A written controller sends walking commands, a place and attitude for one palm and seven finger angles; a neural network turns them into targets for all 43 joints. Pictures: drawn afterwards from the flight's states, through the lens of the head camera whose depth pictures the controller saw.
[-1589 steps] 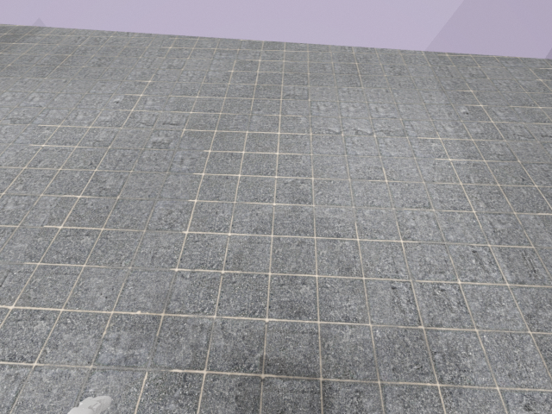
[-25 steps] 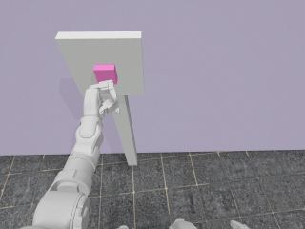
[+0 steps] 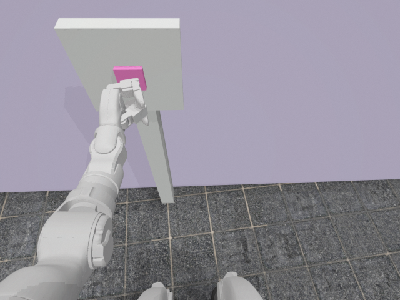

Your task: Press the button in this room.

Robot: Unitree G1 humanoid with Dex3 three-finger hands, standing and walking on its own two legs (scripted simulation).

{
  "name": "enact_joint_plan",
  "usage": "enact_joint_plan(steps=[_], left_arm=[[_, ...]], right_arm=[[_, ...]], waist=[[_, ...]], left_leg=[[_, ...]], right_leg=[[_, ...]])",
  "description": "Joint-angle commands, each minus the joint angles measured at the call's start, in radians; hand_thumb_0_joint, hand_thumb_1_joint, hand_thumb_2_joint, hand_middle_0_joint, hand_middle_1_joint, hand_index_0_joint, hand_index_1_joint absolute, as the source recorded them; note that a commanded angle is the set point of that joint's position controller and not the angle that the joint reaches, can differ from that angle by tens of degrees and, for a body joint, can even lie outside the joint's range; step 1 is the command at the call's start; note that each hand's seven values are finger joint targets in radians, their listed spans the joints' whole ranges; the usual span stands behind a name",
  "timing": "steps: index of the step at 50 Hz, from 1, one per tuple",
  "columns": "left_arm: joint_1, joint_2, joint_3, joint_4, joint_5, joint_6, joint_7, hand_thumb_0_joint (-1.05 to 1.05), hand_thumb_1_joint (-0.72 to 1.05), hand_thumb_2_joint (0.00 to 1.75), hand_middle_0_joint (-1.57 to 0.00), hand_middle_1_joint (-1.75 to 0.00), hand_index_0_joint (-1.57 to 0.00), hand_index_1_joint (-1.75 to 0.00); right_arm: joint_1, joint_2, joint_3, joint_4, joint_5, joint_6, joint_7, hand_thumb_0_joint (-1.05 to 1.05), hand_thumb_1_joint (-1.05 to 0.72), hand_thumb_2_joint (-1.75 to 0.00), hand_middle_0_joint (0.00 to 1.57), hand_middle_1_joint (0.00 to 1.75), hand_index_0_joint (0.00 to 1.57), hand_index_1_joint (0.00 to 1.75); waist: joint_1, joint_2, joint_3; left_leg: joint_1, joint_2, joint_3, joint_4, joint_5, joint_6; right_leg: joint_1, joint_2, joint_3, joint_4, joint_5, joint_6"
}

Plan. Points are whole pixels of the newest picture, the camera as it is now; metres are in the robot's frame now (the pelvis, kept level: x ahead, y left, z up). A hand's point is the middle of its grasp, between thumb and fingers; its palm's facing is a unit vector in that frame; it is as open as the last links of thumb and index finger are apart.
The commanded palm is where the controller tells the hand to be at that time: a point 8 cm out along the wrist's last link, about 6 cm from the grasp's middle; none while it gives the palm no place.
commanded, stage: press the button with the knuckle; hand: left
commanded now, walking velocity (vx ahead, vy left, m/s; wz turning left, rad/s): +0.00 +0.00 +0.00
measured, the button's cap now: (131, 75) +0.54 +0.11 +0.12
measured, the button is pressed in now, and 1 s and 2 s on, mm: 12 0 0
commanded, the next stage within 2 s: hold the button down briefly in 0.14 s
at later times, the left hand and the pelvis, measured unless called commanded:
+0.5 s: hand (143, 107) +0.48 +0.09 +0.08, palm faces -0.03 -1.00 -0.03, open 2.7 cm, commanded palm +0.50 +0.14 +0.09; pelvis -0.02 +0.01 -0.01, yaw +1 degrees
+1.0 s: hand (144, 115) +0.46 +0.09 +0.08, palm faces -0.01 -1.00 -0.01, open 3.0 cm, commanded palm +0.43 +0.14 +0.09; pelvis +0.00 +0.01 +0.00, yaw -1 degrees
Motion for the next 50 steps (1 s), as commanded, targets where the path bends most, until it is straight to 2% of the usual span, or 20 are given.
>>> enact_joint_plan(steps=[1, 3, 4, 6, 8, 10, 12, 13, 16, 18, 19, 22, 27, 37, 39, 41, 42, 43, 48, 50], left_arm=[[-0.625, 0.156, 0.004, -0.166, 0.000, -0.051, 0.024, 0.00, 0.90, 0.90, -1.30, -1.50, -1.30, -1.50], [-0.666, 0.171, 0.005, -0.172, 0.005, -0.055, 0.031, 0.00, 0.90, 0.90, -1.30, -1.50, -1.30, -1.50], [-0.672, 0.154, -0.008, -0.157, 0.006, -0.052, 0.033, 0.00, 0.90, 0.90, -1.30, -1.50, -1.30, -1.50], [-0.691, 0.178, 0.011, -0.157, 0.006, -0.056, 0.042, 0.00, 0.90, 0.90, -1.30, -1.50, -1.30, -1.50], [-0.728, 0.145, -0.026, -0.152, 0.006, -0.054, 0.044, 0.00, 0.90, 0.90, -1.30, -1.50, -1.30, -1.50], [-0.725, 0.182, 0.001, -0.127, 0.008, -0.048, 0.052, 0.00, 0.90, 0.90, -1.30, -1.50, -1.30, -1.50], [-0.757, 0.198, 0.003, -0.147, 0.009, -0.053, 0.055, 0.00, 0.90, 0.90, -1.30, -1.50, -1.30, -1.50], [-0.752, 0.182, -0.006, -0.135, 0.009, -0.051, 0.055, 0.00, 0.90, 0.90, -1.30, -1.50, -1.30, -1.50], [-0.750, 0.203, 0.017, -0.130, 0.006, -0.054, 0.059, 0.00, 0.90, 0.90, -1.30, -1.50, -1.30, -1.50], [-0.763, 0.167, -0.018, -0.124, 0.009, -0.054, 0.058, 0.00, 0.90, 0.90, -1.30, -1.50, -1.30, -1.50], [-0.759, 0.186, -0.003, -0.115, 0.012, -0.053, 0.063, 0.00, 0.90, 0.90, -1.30, -1.50, -1.30, -1.50], [-0.753, 0.201, -0.003, -0.097, 0.014, -0.047, 0.068, 0.00, 0.90, 0.90, -1.30, -1.50, -1.30, -1.50], [-0.776, 0.175, -0.023, -0.122, 0.015, -0.044, 0.074, 0.00, 0.90, 0.90, -1.30, -1.50, -1.30, -1.50], [-0.672, 0.111, -0.036, -0.132, 0.020, -0.041, 0.078, 0.00, 0.90, 0.90, -1.30, -1.50, -1.30, -1.50], [-0.633, 0.113, -0.027, -0.160, 0.019, -0.047, 0.074, 0.00, 0.90, 0.90, -1.30, -1.50, -1.30, -1.50], [-0.572, 0.129, -0.007, -0.209, 0.012, -0.057, 0.067, 0.00, 0.90, 0.90, -1.30, -1.50, -1.30, -1.50], [-0.541, 0.080, -0.042, -0.226, 0.009, -0.058, 0.059, 0.00, 0.90, 0.90, -1.30, -1.50, -1.30, -1.50], [-0.515, 0.066, -0.043, -0.237, 0.003, -0.057, 0.056, 0.00, 0.90, 0.90, -1.30, -1.50, -1.30, -1.50], [-0.371, 0.078, -0.027, -0.306, -0.010, -0.049, 0.050, 0.00, 0.90, 0.90, -1.30, -1.50, -1.30, -1.50], [-0.343, 0.062, -0.041, -0.374, -0.015, -0.051, 0.047, 0.00, 0.90, 0.90, -1.30, -1.50, -1.30, -1.50]], right_arm=[[0.116, -0.153, -0.045, -0.070, 0.001, -0.029, -0.007, 0.00, -0.90, -0.90, 0.20, 0.30, 0.20, 0.30], [0.120, -0.159, -0.047, -0.065, 0.000, -0.030, -0.008, 0.00, -0.90, -0.90, 0.20, 0.30, 0.20, 0.30], [0.122, -0.158, -0.044, -0.065, -0.001, -0.031, -0.006, 0.00, -0.90, -0.90, 0.20, 0.30, 0.20, 0.30], [0.131, -0.163, -0.045, -0.064, -0.005, -0.034, -0.007, 0.00, -0.90, -0.90, 0.20, 0.30, 0.20, 0.30], [0.128, -0.163, -0.042, -0.062, -0.003, -0.035, -0.007, 0.00, -0.90, -0.90, 0.20, 0.30, 0.20, 0.30], [0.132, -0.171, -0.040, -0.063, -0.004, -0.036, -0.009, 0.00, -0.90, -0.90, 0.20, 0.30, 0.20, 0.30], [0.135, -0.173, -0.038, -0.065, -0.006, -0.040, -0.011, 0.00, -0.90, -0.90, 0.20, 0.30, 0.20, 0.30], [0.135, -0.172, -0.038, -0.064, -0.006, -0.040, -0.012, 0.00, -0.90, -0.90, 0.20, 0.30, 0.20, 0.30], [0.138, -0.178, -0.036, -0.067, -0.009, -0.042, -0.011, 0.00, -0.90, -0.90, 0.20, 0.30, 0.20, 0.30], [0.134, -0.177, -0.034, -0.067, -0.008, -0.045, -0.009, 0.00, -0.90, -0.90, 0.20, 0.30, 0.20, 0.30], [0.136, -0.179, -0.034, -0.067, -0.009, -0.046, -0.008, 0.00, -0.90, -0.90, 0.20, 0.30, 0.20, 0.30], [0.137, -0.184, -0.031, -0.072, -0.007, -0.046, -0.011, 0.00, -0.90, -0.90, 0.20, 0.30, 0.20, 0.30], [0.142, -0.187, -0.034, -0.074, -0.010, -0.049, -0.012, 0.00, -0.90, -0.90, 0.20, 0.30, 0.20, 0.30], [0.141, -0.183, -0.044, -0.085, -0.017, -0.038, 0.009, 0.00, -0.90, -0.90, 0.20, 0.30, 0.20, 0.30], [0.138, -0.179, -0.048, -0.091, -0.015, -0.035, 0.012, 0.00, -0.90, -0.90, 0.20, 0.30, 0.20, 0.30], [0.133, -0.176, -0.050, -0.106, -0.014, -0.029, 0.014, 0.00, -0.90, -0.90, 0.20, 0.30, 0.20, 0.30], [0.127, -0.166, -0.050, -0.112, -0.009, -0.025, 0.017, 0.00, -0.90, -0.90, 0.20, 0.30, 0.20, 0.30], [0.122, -0.164, -0.053, -0.114, -0.008, -0.022, 0.019, 0.00, -0.90, -0.90, 0.20, 0.30, 0.20, 0.30], [0.092, -0.154, -0.055, -0.134, 0.005, -0.008, 0.015, 0.00, -0.90, -0.90, 0.20, 0.30, 0.20, 0.30], [0.076, -0.147, -0.055, -0.145, 0.008, -0.009, 0.015, 0.00, -0.90, -0.90, 0.20, 0.30, 0.20, 0.30]], waist=[[-0.080, -0.027, -0.355], [-0.089, 0.005, -0.384], [-0.090, 0.011, -0.376], [-0.093, 0.004, -0.399], [-0.115, 0.016, -0.373], [-0.110, 0.005, -0.361], [-0.115, 0.019, -0.399], [-0.119, 0.004, -0.392], [-0.114, 0.002, -0.388], [-0.122, 0.037, -0.362], [-0.116, 0.038, -0.357], [-0.129, -0.005, -0.341], [-0.134, 0.041, -0.381], [-0.098, 0.017, -0.378], [-0.076, 0.021, -0.389], [-0.047, 0.023, -0.444], [-0.041, 0.042, -0.440], [-0.037, 0.015, -0.426], [-0.001, -0.047, -0.375], [0.009, -0.019, -0.386]], left_leg=[[0.112, -0.025, -0.041, -0.112, 0.078, 0.017], [0.124, -0.023, -0.046, -0.109, 0.063, 0.015], [0.125, -0.024, -0.050, -0.112, 0.047, 0.014], [0.127, -0.023, -0.055, -0.107, 0.045, 0.016], [0.122, -0.022, -0.059, -0.112, 0.007, 0.016], [0.104, -0.022, -0.063, -0.118, -0.025, 0.015], [0.109, -0.023, -0.066, -0.115, -0.024, 0.017], [0.113, -0.022, -0.067, -0.116, -0.023, 0.018], [0.112, -0.021, -0.072, -0.118, -0.028, 0.017], [0.115, -0.019, -0.078, -0.125, -0.065, 0.012], [0.106, -0.020, -0.080, -0.127, -0.082, 0.012], [0.069, -0.021, -0.076, -0.128, -0.108, 0.017], [0.116, -0.016, -0.090, -0.127, -0.100, 0.013], [0.151, -0.012, -0.096, -0.124, -0.035, 0.007], [0.159, -0.014, -0.085, -0.124, 0.001, 0.005], [0.190, -0.014, -0.077, -0.123, 0.065, 0.003], [0.214, -0.011, -0.073, -0.126, 0.096, -0.001], [0.214, -0.010, -0.070, -0.127, 0.109, 0.000], [0.172, -0.015, -0.037, -0.143, 0.124, 0.008], [0.187, -0.017, -0.028, -0.148, 0.139, 0.007]], right_leg=[[0.191, 0.025, 0.056, -0.127, 0.120, 0.016], [0.170, 0.023, 0.056, -0.125, 0.096, 0.018], [0.155, 0.025, 0.053, -0.125, 0.077, 0.016], [0.151, 0.027, 0.052, -0.120, 0.070, 0.016], [0.121, 0.025, 0.051, -0.127, 0.038, 0.019], [0.119, 0.026, 0.050, -0.129, 0.010, 0.017], [0.125, 0.026, 0.053, -0.124, 0.011, 0.017], [0.119, 0.027, 0.048, -0.125, 0.014, 0.018], [0.110, 0.028, 0.044, -0.121, 0.007, 0.015], [0.073, 0.026, 0.039, -0.118, -0.017, 0.014], [0.074, 0.026, 0.041, -0.119, -0.030, 0.013], [0.082, 0.025, 0.045, -0.125, -0.049, 0.017], [0.049, 0.024, 0.038, -0.110, -0.037, 0.015], [0.050, 0.026, 0.021, -0.096, 0.004, 0.009], [0.085, 0.026, 0.022, -0.098, 0.026, 0.006], [0.130, 0.030, 0.021, -0.091, 0.066, 0.001], [0.130, 0.031, 0.017, -0.092, 0.086, 0.000], [0.143, 0.033, 0.015, -0.096, 0.098, 0.001], [0.241, 0.035, 0.028, -0.124, 0.143, 0.003], [0.268, 0.032, 0.033, -0.127, 0.167, 0.003]])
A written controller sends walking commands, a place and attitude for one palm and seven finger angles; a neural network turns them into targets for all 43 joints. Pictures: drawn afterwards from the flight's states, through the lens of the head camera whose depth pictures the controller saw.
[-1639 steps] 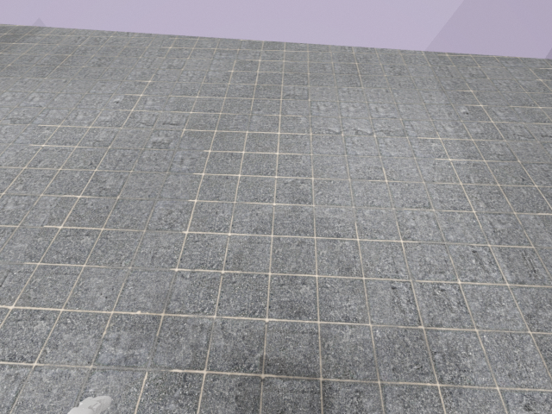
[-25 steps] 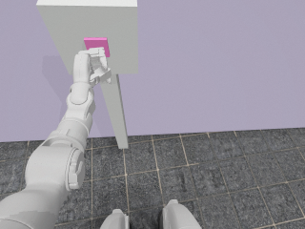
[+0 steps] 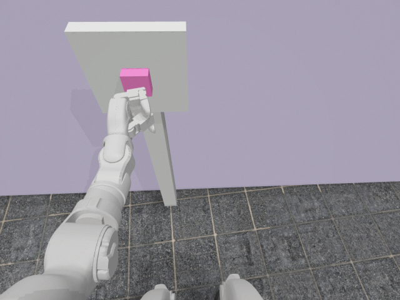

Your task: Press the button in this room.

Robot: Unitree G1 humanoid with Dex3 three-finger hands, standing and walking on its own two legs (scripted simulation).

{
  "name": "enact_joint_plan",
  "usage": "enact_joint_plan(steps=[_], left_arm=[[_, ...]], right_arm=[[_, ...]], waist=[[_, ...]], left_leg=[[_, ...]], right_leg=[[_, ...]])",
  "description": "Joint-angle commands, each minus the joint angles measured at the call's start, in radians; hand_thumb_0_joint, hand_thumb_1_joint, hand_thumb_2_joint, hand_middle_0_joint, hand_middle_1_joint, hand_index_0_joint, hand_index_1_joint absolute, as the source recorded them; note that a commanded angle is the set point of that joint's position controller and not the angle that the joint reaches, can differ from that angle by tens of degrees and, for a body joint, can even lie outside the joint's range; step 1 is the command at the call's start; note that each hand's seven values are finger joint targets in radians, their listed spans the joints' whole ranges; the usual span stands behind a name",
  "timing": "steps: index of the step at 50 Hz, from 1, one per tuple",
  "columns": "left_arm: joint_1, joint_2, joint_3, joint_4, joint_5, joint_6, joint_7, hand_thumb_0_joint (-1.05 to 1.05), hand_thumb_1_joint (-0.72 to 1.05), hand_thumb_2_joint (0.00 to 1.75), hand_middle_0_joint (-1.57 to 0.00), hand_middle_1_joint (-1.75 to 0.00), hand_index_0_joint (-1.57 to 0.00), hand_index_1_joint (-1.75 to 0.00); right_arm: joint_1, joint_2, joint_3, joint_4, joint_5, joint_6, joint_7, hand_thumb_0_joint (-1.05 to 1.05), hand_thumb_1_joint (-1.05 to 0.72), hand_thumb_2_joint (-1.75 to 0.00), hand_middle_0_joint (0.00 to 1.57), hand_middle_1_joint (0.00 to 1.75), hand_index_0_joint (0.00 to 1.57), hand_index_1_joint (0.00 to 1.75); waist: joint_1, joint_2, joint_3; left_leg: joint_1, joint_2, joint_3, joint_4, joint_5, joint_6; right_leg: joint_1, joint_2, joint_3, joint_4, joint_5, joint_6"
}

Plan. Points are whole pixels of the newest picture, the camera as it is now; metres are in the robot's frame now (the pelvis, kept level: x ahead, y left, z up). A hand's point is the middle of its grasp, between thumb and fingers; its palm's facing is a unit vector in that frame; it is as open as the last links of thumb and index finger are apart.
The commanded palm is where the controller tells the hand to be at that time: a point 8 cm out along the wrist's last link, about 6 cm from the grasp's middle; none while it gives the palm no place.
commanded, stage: pull the fist back off the button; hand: left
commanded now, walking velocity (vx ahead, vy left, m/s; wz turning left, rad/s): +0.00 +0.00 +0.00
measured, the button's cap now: (137, 81) +0.52 +0.11 +0.12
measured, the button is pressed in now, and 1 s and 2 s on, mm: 0 0 0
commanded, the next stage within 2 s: draw the hand back to the body in 0.54 s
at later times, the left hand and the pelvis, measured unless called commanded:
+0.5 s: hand (149, 147) +0.38 +0.08 +0.08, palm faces -0.03 -1.00 -0.01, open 3.1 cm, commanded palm +0.36 +0.14 +0.09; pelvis +0.03 -0.02 +0.02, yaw +1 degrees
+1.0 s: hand (116, 162) +0.33 +0.13 +0.12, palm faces +0.00 -1.00 -0.03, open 3.1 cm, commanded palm +0.30 +0.18 +0.13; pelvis +0.03 -0.02 +0.03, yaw +1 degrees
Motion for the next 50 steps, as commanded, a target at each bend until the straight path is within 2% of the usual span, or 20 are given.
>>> enact_joint_plan(steps=[1, 6, 9, 12, 16, 19, 20, 21, 22, 26, 29, 31, 32, 34, 37, 38, 41, 43, 46, 50], left_arm=[[-0.368, 0.109, -0.003, -0.327, -0.010, -0.066, -0.005, 0.00, 0.90, 0.90, -1.30, -1.50, -1.30, -1.50], [-0.137, 0.055, -0.041, -0.458, -0.019, -0.043, -0.018, 0.00, 0.90, 0.90, -1.30, -1.50, -1.30, -1.50], [-0.071, 0.069, -0.036, -0.514, -0.021, -0.012, -0.018, 0.00, 0.90, 0.90, -1.30, -1.50, -1.30, -1.50], [0.000, 0.060, -0.052, -0.644, -0.025, -0.002, -0.021, 0.00, 0.90, 0.90, -1.30, -1.50, -1.30, -1.50], [0.094, 0.043, -0.082, -0.734, -0.038, 0.009, -0.039, 0.00, 0.90, 0.90, -1.30, -1.50, -1.30, -1.50], [0.192, -0.019, -0.147, -0.809, -0.042, 0.020, -0.061, 0.00, 0.90, 0.90, -1.30, -1.50, -1.30, -1.50], [0.199, -0.032, -0.161, -0.813, -0.044, 0.031, -0.065, 0.00, 0.90, 0.90, -1.30, -1.50, -1.30, -1.50], [0.212, -0.036, -0.173, -0.817, -0.048, 0.040, -0.068, 0.00, 0.90, 0.90, -1.30, -1.50, -1.30, -1.50], [0.248, -0.012, -0.144, -0.824, -0.054, 0.047, -0.069, 0.00, 0.90, 0.90, -1.30, -1.50, -1.30, -1.50], [0.206, 0.047, -0.106, -0.833, -0.052, 0.065, -0.062, 0.00, 0.90, 0.90, -1.30, -1.50, -1.30, -1.50], [0.158, 0.021, -0.126, -0.830, -0.053, 0.059, -0.069, 0.00, 0.90, 0.90, -1.30, -1.50, -1.30, -1.50], [0.143, 0.035, -0.118, -0.826, -0.058, 0.051, -0.073, 0.00, 0.90, 0.90, -1.30, -1.50, -1.30, -1.50], [0.168, 0.018, -0.124, -0.808, -0.061, 0.051, -0.076, 0.00, 0.90, 0.90, -1.30, -1.50, -1.30, -1.50], [0.217, 0.051, -0.089, -0.837, -0.069, 0.056, -0.087, 0.00, 0.90, 0.90, -1.30, -1.50, -1.30, -1.50], [0.351, 0.074, -0.061, -0.865, -0.085, 0.085, -0.107, 0.00, 0.90, 0.90, -1.30, -1.50, -1.30, -1.50], [0.354, 0.084, -0.058, -0.901, -0.088, 0.095, -0.115, 0.00, 0.90, 0.90, -1.30, -1.50, -1.30, -1.50], [0.420, 0.102, -0.037, -0.938, -0.108, 0.133, -0.135, 0.00, 0.90, 0.90, -1.30, -1.50, -1.30, -1.50], [0.419, 0.099, -0.047, -1.010, -0.116, 0.149, -0.147, 0.00, 0.90, 0.90, -1.30, -1.50, -1.30, -1.50], [0.442, 0.095, -0.061, -1.057, -0.129, 0.171, -0.160, 0.00, 0.90, 0.90, -1.30, -1.50, -1.30, -1.50], [0.511, 0.121, -0.035, -1.164, -0.139, 0.198, -0.177, 0.00, 0.90, 0.90, -1.30, -1.50, -1.30, -1.50]], right_arm=[[0.055, -0.147, -0.060, -0.119, 0.013, -0.030, -0.009, 0.00, -0.90, -0.90, 0.20, 0.30, 0.20, 0.30], [0.029, -0.132, -0.065, -0.146, 0.020, -0.031, -0.002, 0.00, -0.90, -0.90, 0.20, 0.30, 0.20, 0.30], [0.010, -0.127, -0.065, -0.152, 0.027, -0.025, -0.006, 0.00, -0.90, -0.90, 0.20, 0.30, 0.20, 0.30], [-0.012, -0.112, -0.065, -0.171, 0.029, -0.027, -0.011, 0.00, -0.90, -0.90, 0.20, 0.30, 0.20, 0.30], [-0.042, -0.103, -0.062, -0.178, 0.034, -0.034, -0.018, 0.00, -0.90, -0.90, 0.20, 0.30, 0.20, 0.30], [-0.067, -0.091, -0.060, -0.186, 0.040, -0.042, -0.018, 0.00, -0.90, -0.90, 0.20, 0.30, 0.20, 0.30], [-0.075, -0.091, -0.059, -0.185, 0.041, -0.044, -0.018, 0.00, -0.90, -0.90, 0.20, 0.30, 0.20, 0.30], [-0.073, -0.094, -0.058, -0.186, 0.040, -0.045, -0.020, 0.00, -0.90, -0.90, 0.20, 0.30, 0.20, 0.30], [-0.085, -0.096, -0.060, -0.189, 0.041, -0.046, -0.022, 0.00, -0.90, -0.90, 0.20, 0.30, 0.20, 0.30], [-0.110, -0.097, -0.049, -0.181, 0.038, -0.044, -0.038, 0.00, -0.90, -0.90, 0.20, 0.30, 0.20, 0.30], [-0.135, -0.087, -0.042, -0.174, 0.038, -0.051, -0.045, 0.00, -0.90, -0.90, 0.20, 0.30, 0.20, 0.30], [-0.130, -0.090, -0.042, -0.169, 0.038, -0.057, -0.048, 0.00, -0.90, -0.90, 0.20, 0.30, 0.20, 0.30], [-0.138, -0.087, -0.041, -0.172, 0.038, -0.061, -0.047, 0.00, -0.90, -0.90, 0.20, 0.30, 0.20, 0.30], [-0.147, -0.088, -0.041, -0.185, 0.041, -0.065, -0.047, 0.00, -0.90, -0.90, 0.20, 0.30, 0.20, 0.30], [-0.161, -0.087, -0.036, -0.213, 0.047, -0.066, -0.045, 0.00, -0.90, -0.90, 0.20, 0.30, 0.20, 0.30], [-0.167, -0.088, -0.035, -0.217, 0.050, -0.065, -0.046, 0.00, -0.90, -0.90, 0.20, 0.30, 0.20, 0.30], [-0.180, -0.092, -0.032, -0.230, 0.055, -0.068, -0.053, 0.00, -0.90, -0.90, 0.20, 0.30, 0.20, 0.30], [-0.203, -0.089, -0.026, -0.240, 0.061, -0.076, -0.057, 0.00, -0.90, -0.90, 0.20, 0.30, 0.20, 0.30], [-0.217, -0.093, -0.023, -0.242, 0.065, -0.098, -0.067, 0.00, -0.90, -0.90, 0.20, 0.30, 0.20, 0.30], [-0.234, -0.090, -0.017, -0.241, 0.067, -0.130, -0.077, 0.00, -0.90, -0.90, 0.20, 0.30, 0.20, 0.30]], waist=[[0.007, -0.030, -0.389], [0.042, -0.034, -0.399], [0.046, -0.083, -0.342], [0.064, -0.047, -0.390], [0.061, -0.074, -0.348], [0.070, -0.010, -0.345], [0.062, -0.018, -0.323], [0.053, -0.082, -0.304], [0.068, -0.083, -0.304], [0.062, -0.108, -0.266], [0.060, -0.041, -0.268], [0.057, -0.078, -0.286], [0.068, -0.057, -0.290], [0.094, -0.027, -0.325], [0.121, -0.078, -0.321], [0.119, -0.062, -0.310], [0.119, -0.131, -0.252], [0.118, -0.057, -0.221], [0.106, -0.093, -0.171], [0.123, -0.021, -0.182]], left_leg=[[0.204, -0.012, -0.042, -0.155, 0.175, -0.007], [0.238, -0.008, -0.025, -0.155, 0.306, -0.010], [0.201, -0.010, -0.015, -0.170, 0.282, -0.007], [0.242, -0.013, -0.008, -0.168, 0.343, -0.005], [0.251, -0.012, -0.006, -0.173, 0.353, -0.003], [0.299, -0.012, -0.011, -0.176, 0.400, -0.008], [0.301, -0.011, -0.014, -0.177, 0.378, -0.010], [0.291, -0.009, -0.020, -0.180, 0.372, -0.005], [0.281, -0.012, -0.018, -0.184, 0.345, -0.007], [0.253, -0.018, -0.020, -0.187, 0.283, -0.004], [0.265, -0.024, -0.019, -0.183, 0.257, -0.008], [0.267, -0.021, -0.026, -0.180, 0.265, -0.007], [0.266, -0.023, -0.024, -0.182, 0.265, -0.009], [0.287, -0.025, -0.020, -0.193, 0.286, -0.010], [0.272, -0.025, -0.012, -0.221, 0.301, -0.006], [0.280, -0.024, -0.010, -0.230, 0.307, -0.006], [0.275, -0.022, -0.011, -0.256, 0.276, -0.002], [0.298, -0.026, -0.008, -0.274, 0.244, -0.002], [0.322, -0.019, -0.020, -0.293, 0.209, 0.002], [0.371, -0.021, -0.027, -0.318, 0.214, -0.002]], right_leg=[[0.283, 0.037, 0.013, -0.125, 0.191, -0.015], [0.352, 0.035, 0.012, -0.117, 0.331, -0.014], [0.391, 0.028, 0.020, -0.137, 0.349, -0.007], [0.443, 0.022, 0.030, -0.133, 0.424, -0.007], [0.466, 0.016, 0.036, -0.149, 0.456, -0.003], [0.454, 0.014, 0.025, -0.143, 0.480, -0.007], [0.434, 0.013, 0.019, -0.148, 0.453, -0.005], [0.440, 0.013, 0.019, -0.155, 0.450, -0.002], [0.450, 0.009, 0.025, -0.161, 0.438, 0.000], [0.457, -0.002, 0.043, -0.181, 0.380, 0.005], [0.438, -0.006, 0.047, -0.181, 0.347, 0.002], [0.447, -0.004, 0.046, -0.177, 0.348, 0.001], [0.449, -0.005, 0.045, -0.174, 0.351, 0.000], [0.484, -0.004, 0.044, -0.173, 0.374, -0.004], [0.558, -0.009, 0.050, -0.191, 0.418, 0.001], [0.562, -0.009, 0.049, -0.198, 0.429, 0.001], [0.577, -0.009, 0.053, -0.237, 0.386, 0.008], [0.558, -0.010, 0.055, -0.260, 0.332, 0.006], [0.537, -0.004, 0.047, -0.292, 0.248, 0.006], [0.555, -0.003, 0.036, -0.302, 0.240, -0.002]])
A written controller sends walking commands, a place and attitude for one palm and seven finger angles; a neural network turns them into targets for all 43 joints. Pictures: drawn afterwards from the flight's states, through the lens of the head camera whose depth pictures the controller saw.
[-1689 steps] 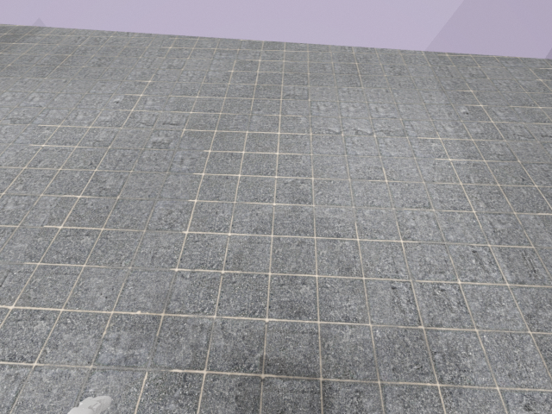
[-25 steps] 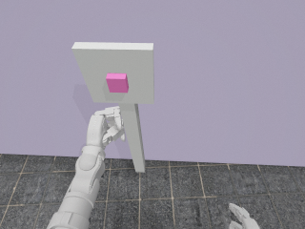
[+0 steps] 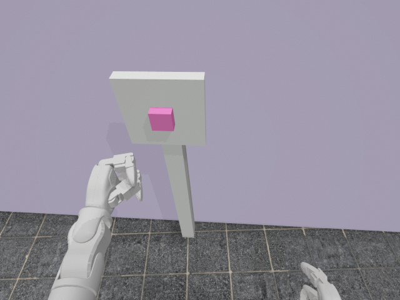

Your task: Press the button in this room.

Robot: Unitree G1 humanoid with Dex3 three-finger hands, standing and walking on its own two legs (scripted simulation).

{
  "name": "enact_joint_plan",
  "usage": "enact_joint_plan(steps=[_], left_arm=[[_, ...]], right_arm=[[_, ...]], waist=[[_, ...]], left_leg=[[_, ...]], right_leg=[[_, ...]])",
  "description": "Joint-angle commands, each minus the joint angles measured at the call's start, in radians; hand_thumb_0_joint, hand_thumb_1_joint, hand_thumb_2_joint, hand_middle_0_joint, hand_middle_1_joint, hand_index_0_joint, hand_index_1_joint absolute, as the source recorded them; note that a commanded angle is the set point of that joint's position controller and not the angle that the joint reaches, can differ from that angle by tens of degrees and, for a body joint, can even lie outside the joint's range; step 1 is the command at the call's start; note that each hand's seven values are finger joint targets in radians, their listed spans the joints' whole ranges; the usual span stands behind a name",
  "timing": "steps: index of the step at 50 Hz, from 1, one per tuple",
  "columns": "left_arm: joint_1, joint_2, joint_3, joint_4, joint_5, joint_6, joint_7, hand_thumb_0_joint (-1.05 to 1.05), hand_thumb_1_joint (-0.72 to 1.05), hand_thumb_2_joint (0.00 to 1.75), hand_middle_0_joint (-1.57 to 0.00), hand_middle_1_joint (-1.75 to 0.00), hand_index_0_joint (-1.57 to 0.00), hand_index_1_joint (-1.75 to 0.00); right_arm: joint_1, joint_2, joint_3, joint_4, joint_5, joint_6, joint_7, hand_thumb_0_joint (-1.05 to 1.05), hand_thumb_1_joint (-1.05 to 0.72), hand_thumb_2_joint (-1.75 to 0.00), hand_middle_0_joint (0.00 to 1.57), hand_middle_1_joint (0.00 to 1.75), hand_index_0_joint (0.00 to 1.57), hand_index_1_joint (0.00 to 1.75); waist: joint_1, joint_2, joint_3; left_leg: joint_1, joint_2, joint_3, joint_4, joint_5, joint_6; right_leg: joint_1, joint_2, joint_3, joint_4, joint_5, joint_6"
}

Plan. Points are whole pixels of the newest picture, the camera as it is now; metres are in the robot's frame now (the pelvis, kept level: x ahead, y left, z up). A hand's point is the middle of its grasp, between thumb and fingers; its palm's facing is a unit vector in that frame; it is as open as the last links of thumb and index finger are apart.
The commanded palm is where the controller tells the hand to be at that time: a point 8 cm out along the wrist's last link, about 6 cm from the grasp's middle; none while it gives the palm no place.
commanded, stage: draw the hand back to the body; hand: left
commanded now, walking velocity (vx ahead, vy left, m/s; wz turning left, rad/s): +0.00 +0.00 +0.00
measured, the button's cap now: (162, 118) +0.50 +0.12 +0.09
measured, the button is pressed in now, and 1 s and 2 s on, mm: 0 0 0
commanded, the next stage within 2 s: step back with the hand held close in 1.12 s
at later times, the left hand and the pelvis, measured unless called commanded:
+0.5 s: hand (74, 202) +0.24 +0.21 +0.14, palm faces +0.25 -0.93 -0.28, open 3.1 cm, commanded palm +0.20 +0.26 +0.16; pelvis +0.02 +0.02 +0.02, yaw +0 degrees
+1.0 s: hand (3, 219) +0.19 +0.27 +0.19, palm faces +0.44 -0.81 -0.38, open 3.1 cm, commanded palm +0.14 +0.30 +0.20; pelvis +0.02 +0.02 +0.03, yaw +0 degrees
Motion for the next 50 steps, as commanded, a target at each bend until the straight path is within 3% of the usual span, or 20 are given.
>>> enact_joint_plan(steps=[1, 3, 6, 7, 8, 10, 11, 14, 16, 18, 21, 25, 26, 33, 36, 42, 44, 46, 50], left_arm=[[-0.199, 0.135, 0.061, -0.319, -0.019, -0.041, -0.020, 0.00, 0.90, 0.90, -1.30, -1.50, -1.30, -1.50], [-0.163, 0.128, 0.061, -0.355, -0.026, -0.014, -0.029, 0.00, 0.90, 0.90, -1.30, -1.50, -1.30, -1.50], [-0.122, 0.148, 0.078, -0.388, -0.037, 0.028, -0.043, 0.00, 0.90, 0.90, -1.30, -1.50, -1.30, -1.50], [-0.120, 0.154, 0.085, -0.424, -0.037, 0.041, -0.046, 0.00, 0.90, 0.90, -1.30, -1.50, -1.30, -1.50], [-0.131, 0.247, 0.057, -0.544, 0.076, 0.022, 0.049, 0.00, 0.90, 0.90, -1.30, -1.50, -1.30, -1.50], [-0.008, 0.171, 0.028, -0.509, 0.104, 0.046, 0.121, 0.00, 0.90, 0.90, -1.30, -1.50, -1.30, -1.50], [0.018, 0.174, 0.020, -0.526, 0.113, 0.050, 0.137, 0.00, 0.90, 0.90, -1.30, -1.50, -1.30, -1.50], [0.067, 0.193, 0.053, -0.577, 0.134, 0.058, 0.174, 0.00, 0.90, 0.90, -1.30, -1.50, -1.30, -1.50], [0.102, 0.205, 0.062, -0.607, 0.142, 0.060, 0.187, 0.00, 0.90, 0.90, -1.30, -1.50, -1.30, -1.50], [0.131, 0.202, 0.069, -0.662, 0.151, 0.059, 0.196, 0.00, 0.90, 0.90, -1.30, -1.50, -1.30, -1.50], [0.216, 0.228, 0.108, -0.688, 0.156, 0.065, 0.207, 0.00, 0.90, 0.90, -1.30, -1.50, -1.30, -1.50], [0.281, 0.221, 0.129, -0.769, 0.160, 0.065, 0.213, 0.00, 0.90, 0.90, -1.30, -1.50, -1.30, -1.50], [0.320, 0.239, 0.148, -0.758, 0.160, 0.069, 0.213, 0.00, 0.90, 0.90, -1.30, -1.50, -1.30, -1.50], [0.417, 0.268, 0.230, -0.832, 0.154, 0.061, 0.217, 0.00, 0.90, 0.90, -1.30, -1.50, -1.30, -1.50], [0.449, 0.301, 0.277, -0.873, 0.155, 0.053, 0.220, 0.00, 0.90, 0.90, -1.30, -1.50, -1.30, -1.50], [0.502, 0.326, 0.347, -0.891, 0.143, 0.040, 0.227, 0.00, 0.90, 0.90, -1.30, -1.50, -1.30, -1.50], [0.496, 0.281, 0.306, -0.855, 0.144, 0.041, 0.224, 0.00, 0.90, 0.90, -1.30, -1.50, -1.30, -1.50], [0.475, 0.279, 0.293, -0.854, 0.150, 0.038, 0.226, 0.00, 0.90, 0.90, -1.30, -1.50, -1.30, -1.50], [0.465, 0.303, 0.314, -0.883, 0.151, 0.029, 0.237, 0.00, 0.90, 0.90, -1.30, -1.50, -1.30, -1.50]], right_arm=[[-0.125, -0.101, -0.028, -0.175, 0.008, -0.088, -0.013, 0.00, -0.90, -0.90, 0.20, 0.30, 0.20, 0.30], [-0.137, -0.097, -0.023, -0.179, 0.010, -0.099, -0.016, 0.00, -0.90, -0.90, 0.20, 0.30, 0.20, 0.30], [-0.146, -0.103, -0.020, -0.183, 0.013, -0.110, -0.023, 0.00, -0.90, -0.90, 0.20, 0.30, 0.20, 0.30], [-0.155, -0.100, -0.017, -0.189, 0.012, -0.115, -0.027, 0.00, -0.90, -0.90, 0.20, 0.30, 0.20, 0.30], [-0.179, -0.089, -0.022, -0.167, -0.004, -0.109, -0.044, 0.00, -0.90, -0.90, 0.20, 0.30, 0.20, 0.30], [-0.174, -0.077, -0.012, -0.150, -0.013, -0.103, -0.054, 0.00, -0.90, -0.90, 0.20, 0.30, 0.20, 0.30], [-0.178, -0.080, -0.012, -0.146, -0.014, -0.101, -0.054, 0.00, -0.90, -0.90, 0.20, 0.30, 0.20, 0.30], [-0.186, -0.073, -0.004, -0.135, -0.024, -0.091, -0.056, 0.00, -0.90, -0.90, 0.20, 0.30, 0.20, 0.30], [-0.192, -0.074, -0.005, -0.131, -0.030, -0.089, -0.056, 0.00, -0.90, -0.90, 0.20, 0.30, 0.20, 0.30], [-0.197, -0.069, -0.002, -0.134, -0.033, -0.090, -0.053, 0.00, -0.90, -0.90, 0.20, 0.30, 0.20, 0.30], [-0.199, -0.073, -0.006, -0.126, -0.042, -0.091, -0.049, 0.00, -0.90, -0.90, 0.20, 0.30, 0.20, 0.30], [-0.194, -0.069, -0.011, -0.126, -0.044, -0.093, -0.039, 0.00, -0.90, -0.90, 0.20, 0.30, 0.20, 0.30], [-0.196, -0.074, -0.013, -0.123, -0.047, -0.095, -0.036, 0.00, -0.90, -0.90, 0.20, 0.30, 0.20, 0.30], [-0.190, -0.072, -0.025, -0.118, -0.046, -0.098, -0.027, 0.00, -0.90, -0.90, 0.20, 0.30, 0.20, 0.30], [-0.190, -0.073, -0.029, -0.116, -0.043, -0.107, -0.024, 0.00, -0.90, -0.90, 0.20, 0.30, 0.20, 0.30], [-0.194, -0.069, -0.033, -0.115, -0.036, -0.116, -0.029, 0.00, -0.90, -0.90, 0.20, 0.30, 0.20, 0.30], [-0.190, -0.070, -0.034, -0.108, -0.037, -0.118, -0.030, 0.00, -0.90, -0.90, 0.20, 0.30, 0.20, 0.30], [-0.189, -0.078, -0.037, -0.104, -0.037, -0.122, -0.032, 0.00, -0.90, -0.90, 0.20, 0.30, 0.20, 0.30], [-0.190, -0.075, -0.038, -0.105, -0.040, -0.132, -0.039, 0.00, -0.90, -0.90, 0.20, 0.30, 0.20, 0.30]], waist=[[0.012, -0.071, -0.207], [0.018, -0.038, -0.179], [0.016, -0.085, -0.139], [0.024, -0.058, -0.148], [0.036, -0.053, -0.135], [0.030, -0.048, -0.074], [0.030, -0.070, -0.065], [0.034, -0.008, -0.052], [0.036, -0.036, -0.041], [0.039, 0.015, -0.046], [0.048, -0.006, -0.041], [0.050, 0.020, -0.055], [0.055, -0.013, -0.037], [0.061, -0.011, -0.022], [0.070, 0.023, -0.021], [0.076, 0.022, 0.024], [0.066, 0.008, 0.067], [0.061, 0.010, 0.079], [0.070, 0.012, 0.027]], left_leg=[[0.021, -0.023, -0.008, -0.113, 0.178, 0.028], [0.036, -0.024, -0.010, -0.128, 0.173, 0.026], [0.042, -0.021, -0.018, -0.142, 0.153, 0.028], [0.056, -0.021, -0.019, -0.149, 0.164, 0.029], [0.104, -0.007, -0.014, -0.200, 0.175, 0.035], [0.142, -0.001, -0.012, -0.232, 0.191, 0.034], [0.160, 0.004, -0.014, -0.246, 0.208, 0.034], [0.212, 0.006, -0.013, -0.290, 0.254, 0.027], [0.236, 0.011, -0.014, -0.310, 0.277, 0.029], [0.260, 0.012, -0.018, -0.333, 0.308, 0.022], [0.279, 0.014, -0.011, -0.339, 0.368, 0.023], [0.306, 0.018, -0.019, -0.341, 0.466, 0.012], [0.300, 0.020, -0.017, -0.340, 0.462, 0.015], [0.298, 0.025, -0.020, -0.336, 0.503, 0.009], [0.298, 0.028, -0.021, -0.329, 0.529, 0.002], [0.274, 0.029, -0.024, -0.341, 0.441, 0.000], [0.263, 0.028, -0.022, -0.347, 0.392, 0.005], [0.265, 0.028, -0.023, -0.350, 0.355, 0.009], [0.274, 0.020, -0.024, -0.351, 0.333, 0.014]], right_leg=[[0.225, -0.014, 0.053, -0.138, 0.225, 0.021], [0.219, -0.014, 0.045, -0.148, 0.217, 0.020], [0.213, -0.011, 0.041, -0.172, 0.172, 0.023], [0.222, -0.012, 0.041, -0.172, 0.184, 0.020], [0.255, -0.035, 0.071, -0.228, 0.161, 0.016], [0.263, -0.031, 0.054, -0.256, 0.166, 0.018], [0.276, -0.025, 0.049, -0.274, 0.174, 0.017], [0.322, -0.023, 0.040, -0.294, 0.219, 0.014], [0.343, -0.018, 0.038, -0.317, 0.235, 0.014], [0.370, -0.018, 0.031, -0.319, 0.254, 0.010], [0.400, -0.016, 0.032, -0.333, 0.308, 0.011], [0.425, -0.015, 0.025, -0.327, 0.363, 0.012], [0.422, -0.012, 0.026, -0.336, 0.367, 0.013], [0.428, -0.013, 0.026, -0.333, 0.382, 0.017], [0.428, -0.011, 0.025, -0.331, 0.389, 0.016], [0.410, -0.009, 0.029, -0.342, 0.329, 0.015], [0.382, -0.009, 0.027, -0.352, 0.294, 0.017], [0.368, -0.010, 0.031, -0.361, 0.262, 0.016], [0.396, -0.013, 0.034, -0.356, 0.253, 0.014]])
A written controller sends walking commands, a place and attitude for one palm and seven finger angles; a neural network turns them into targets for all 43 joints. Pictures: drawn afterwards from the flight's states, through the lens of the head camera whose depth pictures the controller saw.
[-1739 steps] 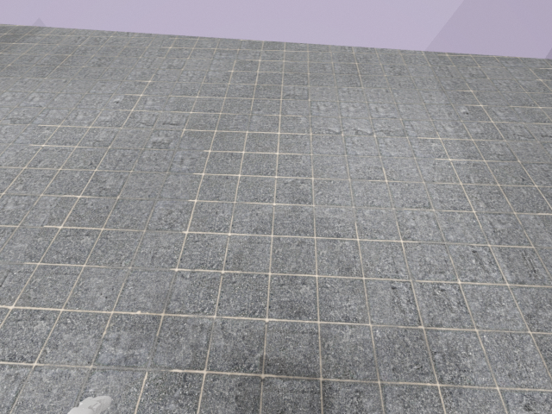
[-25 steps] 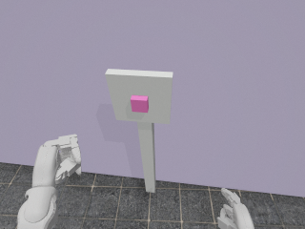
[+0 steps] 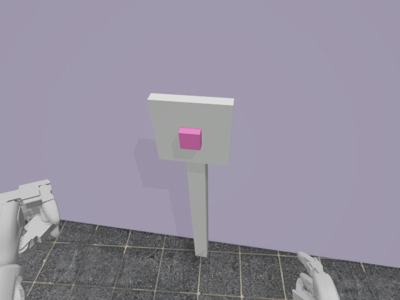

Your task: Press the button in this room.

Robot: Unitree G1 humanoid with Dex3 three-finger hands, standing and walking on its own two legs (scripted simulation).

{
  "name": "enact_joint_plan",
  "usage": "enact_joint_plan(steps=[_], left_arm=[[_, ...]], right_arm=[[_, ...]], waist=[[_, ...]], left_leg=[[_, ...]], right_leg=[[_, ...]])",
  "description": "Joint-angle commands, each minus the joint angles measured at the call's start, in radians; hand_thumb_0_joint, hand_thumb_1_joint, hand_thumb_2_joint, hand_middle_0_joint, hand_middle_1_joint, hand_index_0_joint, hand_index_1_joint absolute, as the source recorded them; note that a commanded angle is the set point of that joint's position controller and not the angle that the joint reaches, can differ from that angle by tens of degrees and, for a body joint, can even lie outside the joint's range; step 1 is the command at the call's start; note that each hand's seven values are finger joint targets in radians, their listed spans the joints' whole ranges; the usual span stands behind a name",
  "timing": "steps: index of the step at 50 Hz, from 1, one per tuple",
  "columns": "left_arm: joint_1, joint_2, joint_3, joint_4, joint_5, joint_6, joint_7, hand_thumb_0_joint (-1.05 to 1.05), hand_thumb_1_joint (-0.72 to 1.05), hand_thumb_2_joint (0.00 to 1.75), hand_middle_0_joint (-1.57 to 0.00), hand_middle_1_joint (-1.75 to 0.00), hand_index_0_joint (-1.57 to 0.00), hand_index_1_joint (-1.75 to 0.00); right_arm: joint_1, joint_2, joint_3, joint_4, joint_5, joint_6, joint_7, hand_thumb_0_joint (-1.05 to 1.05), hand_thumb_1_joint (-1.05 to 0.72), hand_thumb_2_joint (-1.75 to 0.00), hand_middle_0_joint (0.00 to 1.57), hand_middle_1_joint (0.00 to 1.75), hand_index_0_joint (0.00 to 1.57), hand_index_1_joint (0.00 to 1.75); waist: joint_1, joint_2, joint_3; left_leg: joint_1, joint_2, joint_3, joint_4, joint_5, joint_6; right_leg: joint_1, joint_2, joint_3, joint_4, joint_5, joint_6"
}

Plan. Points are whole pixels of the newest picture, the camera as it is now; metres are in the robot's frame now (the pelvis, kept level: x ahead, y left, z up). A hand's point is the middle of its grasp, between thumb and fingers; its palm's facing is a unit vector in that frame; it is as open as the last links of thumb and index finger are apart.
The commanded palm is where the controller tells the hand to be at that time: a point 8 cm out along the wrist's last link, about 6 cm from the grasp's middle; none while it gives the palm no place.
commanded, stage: draw the hand back to the body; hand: left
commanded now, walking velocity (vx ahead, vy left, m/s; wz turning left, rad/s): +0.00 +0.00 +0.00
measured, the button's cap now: (190, 137) +0.48 +0.10 +0.07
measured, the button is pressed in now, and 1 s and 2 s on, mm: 0 0 0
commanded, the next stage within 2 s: step back with the hand held close in 0.12 s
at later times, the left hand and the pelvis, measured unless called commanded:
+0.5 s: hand (64, 224) +0.17 +0.24 +0.15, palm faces +0.32 -0.82 -0.47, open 3.1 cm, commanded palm +0.11 +0.28 +0.17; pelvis -0.02 +0.00 +0.00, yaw -1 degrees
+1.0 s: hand (25, 268) +0.11 +0.25 +0.16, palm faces +0.41 -0.78 -0.47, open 3.1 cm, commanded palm +0.05 +0.29 +0.17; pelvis -0.09 +0.01 -0.02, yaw -1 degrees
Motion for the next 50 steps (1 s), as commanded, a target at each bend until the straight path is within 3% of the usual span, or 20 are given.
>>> enact_joint_plan(steps=[1, 5, 7, 9, 11, 12, 13, 14, 15, 16, 21, 26, 30, 32, 37, 38, 42, 46, 48, 50], left_arm=[[-0.088, 0.184, 0.102, -0.212, 0.004, -0.071, 0.020, 0.00, 0.90, 0.90, -1.30, -1.50, -1.30, -1.50], [-0.088, 0.169, 0.094, -0.224, 0.004, -0.075, 0.021, 0.00, 0.90, 0.90, -1.30, -1.50, -1.30, -1.50], [-0.092, 0.167, 0.092, -0.212, 0.002, -0.076, 0.021, 0.00, 0.90, 0.90, -1.30, -1.50, -1.30, -1.50], [-0.088, 0.162, 0.091, -0.216, 0.002, -0.078, 0.019, 0.00, 0.90, 0.90, -1.30, -1.50, -1.30, -1.50], [-0.073, 0.174, 0.104, -0.197, 0.003, -0.079, 0.020, 0.00, 0.90, 0.90, -1.30, -1.50, -1.30, -1.50], [-0.114, 0.157, 0.083, -0.179, 0.002, -0.079, 0.020, 0.00, 0.90, 0.90, -1.30, -1.50, -1.30, -1.50], [-0.189, 0.272, 0.214, -0.238, 0.001, -0.122, 0.025, 0.00, 0.90, 0.90, -1.30, -1.50, -1.30, -1.50], [-0.077, 0.199, 0.165, -0.148, 0.005, -0.124, 0.017, 0.00, 0.90, 0.90, -1.30, -1.50, -1.30, -1.50], [-0.029, 0.167, 0.133, -0.138, 0.011, -0.126, 0.012, 0.00, 0.90, 0.90, -1.30, -1.50, -1.30, -1.50], [-0.020, 0.174, 0.135, -0.166, 0.015, -0.136, 0.012, 0.00, 0.90, 0.90, -1.30, -1.50, -1.30, -1.50], [0.067, 0.208, 0.162, -0.244, 0.015, -0.157, 0.028, 0.00, 0.90, 0.90, -1.30, -1.50, -1.30, -1.50], [0.130, 0.238, 0.207, -0.273, 0.010, -0.158, 0.039, 0.00, 0.90, 0.90, -1.30, -1.50, -1.30, -1.50], [0.130, 0.217, 0.188, -0.271, 0.012, -0.159, 0.044, 0.00, 0.90, 0.90, -1.30, -1.50, -1.30, -1.50], [0.125, 0.213, 0.183, -0.277, 0.018, -0.160, 0.047, 0.00, 0.90, 0.90, -1.30, -1.50, -1.30, -1.50], [0.093, 0.215, 0.184, -0.297, 0.034, -0.173, 0.056, 0.00, 0.90, 0.90, -1.30, -1.50, -1.30, -1.50], [0.089, 0.214, 0.186, -0.304, 0.039, -0.180, 0.059, 0.00, 0.90, 0.90, -1.30, -1.50, -1.30, -1.50], [0.066, 0.217, 0.201, -0.321, 0.055, -0.197, 0.067, 0.00, 0.90, 0.90, -1.30, -1.50, -1.30, -1.50], [0.041, 0.212, 0.205, -0.330, 0.064, -0.211, 0.067, 0.00, 0.90, 0.90, -1.30, -1.50, -1.30, -1.50], [0.035, 0.205, 0.200, -0.314, 0.064, -0.214, 0.067, 0.00, 0.90, 0.90, -1.30, -1.50, -1.30, -1.50], [0.013, 0.201, 0.192, -0.311, 0.064, -0.217, 0.066, 0.00, 0.90, 0.90, -1.30, -1.50, -1.30, -1.50]], right_arm=[[-0.131, -0.100, -0.034, -0.163, 0.003, -0.069, -0.011, 0.00, -0.90, -0.90, 0.20, 0.30, 0.20, 0.30], [-0.135, -0.090, -0.031, -0.160, 0.004, -0.075, -0.012, 0.00, -0.90, -0.90, 0.20, 0.30, 0.20, 0.30], [-0.138, -0.089, -0.030, -0.158, 0.004, -0.079, -0.013, 0.00, -0.90, -0.90, 0.20, 0.30, 0.20, 0.30], [-0.135, -0.091, -0.032, -0.158, 0.003, -0.081, -0.013, 0.00, -0.90, -0.90, 0.20, 0.30, 0.20, 0.30], [-0.136, -0.091, -0.036, -0.154, 0.004, -0.084, -0.013, 0.00, -0.90, -0.90, 0.20, 0.30, 0.20, 0.30], [-0.133, -0.092, -0.033, -0.148, 0.003, -0.082, -0.013, 0.00, -0.90, -0.90, 0.20, 0.30, 0.20, 0.30], [-0.116, -0.124, -0.041, -0.187, 0.008, -0.053, -0.007, 0.00, -0.90, -0.90, 0.20, 0.30, 0.20, 0.30], [-0.113, -0.107, -0.046, -0.167, 0.005, -0.035, -0.008, 0.00, -0.90, -0.90, 0.20, 0.30, 0.20, 0.30], [-0.111, -0.112, -0.049, -0.171, 0.002, -0.020, -0.002, 0.00, -0.90, -0.90, 0.20, 0.30, 0.20, 0.30], [-0.121, -0.115, -0.053, -0.177, 0.000, -0.011, -0.001, 0.00, -0.90, -0.90, 0.20, 0.30, 0.20, 0.30], [-0.120, -0.124, -0.067, -0.202, 0.006, 0.019, -0.003, 0.00, -0.90, -0.90, 0.20, 0.30, 0.20, 0.30], [-0.116, -0.120, -0.082, -0.227, 0.013, 0.037, -0.009, 0.00, -0.90, -0.90, 0.20, 0.30, 0.20, 0.30], [-0.103, -0.119, -0.088, -0.233, 0.019, 0.041, -0.012, 0.00, -0.90, -0.90, 0.20, 0.30, 0.20, 0.30], [-0.104, -0.122, -0.087, -0.233, 0.016, 0.037, -0.014, 0.00, -0.90, -0.90, 0.20, 0.30, 0.20, 0.30], [-0.095, -0.128, -0.083, -0.240, 0.016, 0.021, -0.018, 0.00, -0.90, -0.90, 0.20, 0.30, 0.20, 0.30], [-0.091, -0.131, -0.083, -0.242, 0.014, 0.016, -0.018, 0.00, -0.90, -0.90, 0.20, 0.30, 0.20, 0.30], [-0.083, -0.130, -0.079, -0.245, 0.010, -0.004, -0.023, 0.00, -0.90, -0.90, 0.20, 0.30, 0.20, 0.30], [-0.072, -0.134, -0.080, -0.241, 0.007, -0.024, -0.023, 0.00, -0.90, -0.90, 0.20, 0.30, 0.20, 0.30], [-0.066, -0.127, -0.078, -0.237, 0.006, -0.028, -0.022, 0.00, -0.90, -0.90, 0.20, 0.30, 0.20, 0.30], [-0.056, -0.128, -0.080, -0.234, 0.006, -0.031, -0.018, 0.00, -0.90, -0.90, 0.20, 0.30, 0.20, 0.30]], waist=[[-0.007, -0.016, -0.047], [-0.008, 0.022, -0.041], [-0.011, 0.004, -0.009], [-0.009, 0.016, -0.021], [-0.006, -0.012, -0.017], [-0.017, -0.030, -0.003], [-0.066, -0.060, 0.057], [-0.069, -0.117, 0.036], [-0.074, -0.117, 0.023], [-0.071, -0.075, 0.008], [-0.071, -0.005, -0.137], [-0.068, -0.014, -0.203], [-0.079, -0.050, -0.170], [-0.080, -0.030, -0.146], [-0.084, -0.038, -0.096], [-0.086, -0.015, -0.091], [-0.087, 0.007, -0.076], [-0.087, 0.035, -0.081], [-0.090, -0.004, -0.061], [-0.095, -0.069, -0.041]], left_leg=[[-0.074, 0.034, -0.027, -0.076, 0.227, -0.013], [-0.074, 0.032, -0.025, -0.074, 0.242, -0.016], [-0.081, 0.034, -0.025, -0.080, 0.202, -0.016], [-0.075, 0.034, -0.023, -0.078, 0.220, -0.014], [-0.075, 0.035, -0.021, -0.080, 0.212, -0.015], [-0.082, 0.033, -0.023, -0.084, 0.198, -0.012], [-0.156, 0.045, -0.042, -0.055, 0.111, 0.012], [-0.134, 0.038, -0.050, -0.026, 0.101, 0.015], [-0.129, 0.036, -0.044, -0.012, 0.108, 0.013], [-0.131, 0.036, -0.040, -0.010, 0.126, 0.012], [-0.158, 0.065, -0.063, -0.032, 0.314, 0.003], [-0.196, 0.085, -0.071, -0.008, 0.439, -0.005], [-0.259, 0.095, -0.075, -0.006, 0.330, 0.006], [-0.307, 0.098, -0.090, -0.020, 0.254, 0.014], [-0.460, 0.109, -0.116, -0.058, -0.034, 0.043], [-0.500, 0.115, -0.126, -0.072, -0.098, 0.050], [-0.637, 0.148, -0.166, -0.128, -0.266, 0.073], [-0.722, 0.161, -0.178, -0.125, -0.316, 0.083], [-0.727, 0.147, -0.161, -0.085, -0.330, 0.079], [-0.680, 0.099, -0.128, 0.007, -0.346, 0.061]], right_leg=[[0.042, -0.008, 0.032, -0.057, 0.137, -0.017], [0.043, -0.009, 0.035, -0.057, 0.153, -0.019], [0.025, -0.008, 0.037, -0.072, 0.116, -0.019], [0.032, -0.007, 0.038, -0.068, 0.133, -0.019], [0.030, -0.005, 0.040, -0.075, 0.126, -0.018], [0.023, -0.007, 0.039, -0.077, 0.113, -0.017], [-0.087, -0.056, 0.165, -0.144, 0.109, -0.015], [-0.107, -0.082, 0.174, -0.169, 0.080, -0.019], [-0.124, -0.092, 0.180, -0.178, 0.069, -0.022], [-0.123, -0.097, 0.172, -0.171, 0.091, -0.023], [-0.019, -0.080, 0.101, -0.033, 0.298, -0.012], [0.014, -0.072, 0.086, 0.064, 0.419, -0.003], [-0.015, -0.073, 0.104, 0.076, 0.361, 0.001], [-0.026, -0.070, 0.114, 0.081, 0.297, 0.000], [-0.027, -0.063, 0.140, 0.097, 0.121, 0.003], [-0.013, -0.059, 0.142, 0.110, 0.096, 0.004], [0.045, -0.031, 0.123, 0.196, 0.060, 0.015], [0.097, -0.020, 0.125, 0.269, 0.104, 0.017], [0.063, -0.037, 0.150, 0.247, 0.070, 0.011], [-0.037, -0.075, 0.216, 0.139, -0.046, -0.008]])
